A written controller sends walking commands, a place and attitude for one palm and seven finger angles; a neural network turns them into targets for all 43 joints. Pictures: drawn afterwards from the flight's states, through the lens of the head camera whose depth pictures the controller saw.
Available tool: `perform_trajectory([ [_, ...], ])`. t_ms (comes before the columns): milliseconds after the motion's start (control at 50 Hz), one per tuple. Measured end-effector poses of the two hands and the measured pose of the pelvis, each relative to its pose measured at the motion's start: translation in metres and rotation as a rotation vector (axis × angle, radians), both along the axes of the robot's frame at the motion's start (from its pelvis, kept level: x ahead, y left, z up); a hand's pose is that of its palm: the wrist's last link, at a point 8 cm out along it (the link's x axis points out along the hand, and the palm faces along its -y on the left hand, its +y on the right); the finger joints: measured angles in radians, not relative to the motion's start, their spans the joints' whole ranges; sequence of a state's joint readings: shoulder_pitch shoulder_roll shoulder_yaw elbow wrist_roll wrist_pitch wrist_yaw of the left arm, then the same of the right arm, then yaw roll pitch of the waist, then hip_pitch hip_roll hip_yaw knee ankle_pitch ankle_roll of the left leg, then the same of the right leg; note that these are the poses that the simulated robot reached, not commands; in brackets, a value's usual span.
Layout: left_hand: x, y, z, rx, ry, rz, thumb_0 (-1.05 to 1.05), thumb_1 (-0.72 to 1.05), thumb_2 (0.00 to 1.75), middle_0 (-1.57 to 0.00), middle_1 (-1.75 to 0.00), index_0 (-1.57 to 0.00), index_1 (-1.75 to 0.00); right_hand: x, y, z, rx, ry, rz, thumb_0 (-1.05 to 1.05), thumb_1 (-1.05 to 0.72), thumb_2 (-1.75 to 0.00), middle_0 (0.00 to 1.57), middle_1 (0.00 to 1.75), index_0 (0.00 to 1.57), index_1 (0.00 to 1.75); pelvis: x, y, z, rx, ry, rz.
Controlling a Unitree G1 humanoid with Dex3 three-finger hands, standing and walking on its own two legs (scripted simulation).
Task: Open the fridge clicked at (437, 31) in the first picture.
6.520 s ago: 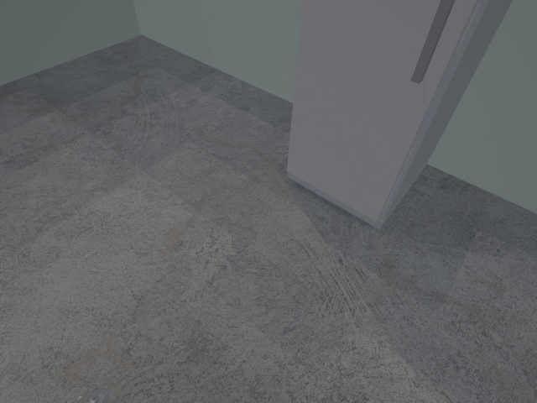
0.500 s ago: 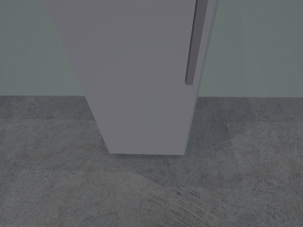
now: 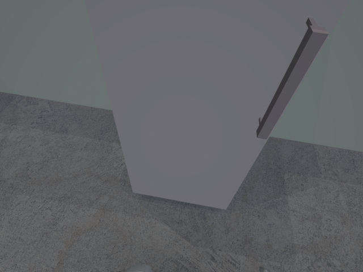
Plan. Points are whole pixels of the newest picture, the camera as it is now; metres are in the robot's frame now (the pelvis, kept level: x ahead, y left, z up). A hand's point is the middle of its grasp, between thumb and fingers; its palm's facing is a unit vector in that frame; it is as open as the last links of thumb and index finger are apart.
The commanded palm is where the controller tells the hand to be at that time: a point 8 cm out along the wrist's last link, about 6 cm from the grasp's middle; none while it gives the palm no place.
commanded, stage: come to a stop and stand still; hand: right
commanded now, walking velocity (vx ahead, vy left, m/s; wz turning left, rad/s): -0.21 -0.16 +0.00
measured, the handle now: (282, 87) +0.50 -0.17 +0.16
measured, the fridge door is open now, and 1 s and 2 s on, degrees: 0 0 0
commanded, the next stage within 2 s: look again from close up in 1.48 s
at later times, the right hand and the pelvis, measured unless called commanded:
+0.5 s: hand out of the picture -0.04 -0.24 -0.16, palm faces +0.03 +0.98 -0.17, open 7.4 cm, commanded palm none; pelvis -0.03 -0.05 +0.02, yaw +2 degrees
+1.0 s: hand out of the picture -0.04 -0.19 -0.16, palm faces -0.01 +0.98 -0.20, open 7.3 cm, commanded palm none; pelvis -0.06 -0.01 +0.01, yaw +2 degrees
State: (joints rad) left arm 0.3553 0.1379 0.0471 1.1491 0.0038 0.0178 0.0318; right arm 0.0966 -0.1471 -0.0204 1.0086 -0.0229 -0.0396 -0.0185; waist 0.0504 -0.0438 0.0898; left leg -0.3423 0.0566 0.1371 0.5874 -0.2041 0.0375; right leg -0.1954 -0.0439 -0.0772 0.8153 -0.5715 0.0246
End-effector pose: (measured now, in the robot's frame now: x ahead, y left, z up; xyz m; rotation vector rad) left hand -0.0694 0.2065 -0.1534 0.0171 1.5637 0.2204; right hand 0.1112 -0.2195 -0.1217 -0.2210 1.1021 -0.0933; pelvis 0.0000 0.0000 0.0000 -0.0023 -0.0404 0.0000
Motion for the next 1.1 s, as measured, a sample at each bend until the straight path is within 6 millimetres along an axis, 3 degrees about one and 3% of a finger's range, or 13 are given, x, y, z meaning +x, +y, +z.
perform_trajectory([
  [100, 0.033, 0.007, 0.003, 0.025, -0.063, -0.041, 0.01, 0.91, 0.9, -0.2, -0.3, -0.2, -0.3, -0.02, 0.001, -0.004, 0.015, 0.045, -0.049, -0.01, -0.91, -0.89, 0.2, 0.29, 0.2, 0.3, -0.008, -0.005, 0.003, -0.006, 0.004, -0.004],
  [240, 0.074, 0.0, 0.014, 0.093, -0.241, -0.106, 0.01, 0.91, 0.9, -0.2, -0.3, -0.19, -0.3, -0.059, -0.041, -0.019, 0.013, 0.082, -0.09, -0.01, -0.92, -0.89, 0.21, 0.3, 0.21, 0.3, -0.027, -0.028, -0.003, 0.014, 0.012, 0.006],
  [300, 0.073, -0.013, 0.023, 0.119, -0.287, -0.117, 0.0, 0.91, 0.9, -0.2, -0.3, -0.19, -0.3, -0.079, -0.058, -0.026, 0.026, 0.123, -0.107, 0.0, -0.91, -0.89, 0.2, 0.29, 0.2, 0.3, -0.033, -0.04, -0.003, 0.015, 0.005, 0.017],
  [380, 0.063, -0.027, 0.038, 0.125, -0.271, -0.126, 0.01, 0.92, 0.9, -0.2, -0.3, -0.2, -0.3, -0.109, -0.07, -0.017, 0.042, 0.191, -0.124, 0.0, -0.91, -0.89, 0.2, 0.29, 0.2, 0.3, -0.032, -0.049, 0.012, 0.029, 0.011, 0.014],
  [540, 0.044, -0.034, 0.043, 0.12, -0.222, -0.092, 0.01, 0.92, 0.9, -0.2, -0.3, -0.2, -0.3, -0.16, -0.067, -0.01, 0.051, 0.351, -0.123, 0.0, -0.91, -0.9, 0.2, 0.29, 0.2, 0.3, -0.029, -0.053, 0.022, 0.022, 0.032, 0.033],
  [680, 0.014, -0.023, 0.023, 0.074, -0.149, -0.041, 0.01, 0.91, 0.9, -0.2, -0.3, -0.2, -0.3, -0.156, -0.041, -0.014, 0.028, 0.347, -0.08, 0.0, -0.91, -0.9, 0.2, 0.29, 0.2, 0.3, -0.037, -0.036, 0.013, -0.01, 0.035, 0.054],
  [780, 0.008, -0.013, 0.015, 0.05, -0.18, -0.048, 0.01, 0.91, 0.9, -0.2, -0.3, -0.2, -0.3, -0.149, -0.02, -0.012, 0.017, 0.274, -0.034, 0.0, -0.91, -0.89, 0.2, 0.29, 0.2, 0.3, -0.047, -0.027, 0.01, 0.012, 0.018, 0.047],
  [940, 0.006, -0.003, 0.014, 0.049, -0.236, -0.072, 0.01, 0.91, 0.9, -0.2, -0.3, -0.2, -0.3, -0.149, -0.016, -0.011, 0.013, 0.189, -0.051, 0.01, -0.93, -0.89, 0.2, 0.29, 0.2, 0.3, -0.057, -0.015, 0.008, 0.007, -0.007, 0.035],
  [1100, -0.005, -0.001, 0.017, 0.046, -0.239, -0.09, 0.01, 0.91, 0.9, -0.2, -0.3, -0.2, -0.3, -0.162, -0.014, -0.01, 0.024, 0.17, -0.068, 0.01, -0.91, -0.89, 0.2, 0.29, 0.2, 0.3, -0.066, -0.012, 0.009, 0.005, -0.011, 0.029],
])
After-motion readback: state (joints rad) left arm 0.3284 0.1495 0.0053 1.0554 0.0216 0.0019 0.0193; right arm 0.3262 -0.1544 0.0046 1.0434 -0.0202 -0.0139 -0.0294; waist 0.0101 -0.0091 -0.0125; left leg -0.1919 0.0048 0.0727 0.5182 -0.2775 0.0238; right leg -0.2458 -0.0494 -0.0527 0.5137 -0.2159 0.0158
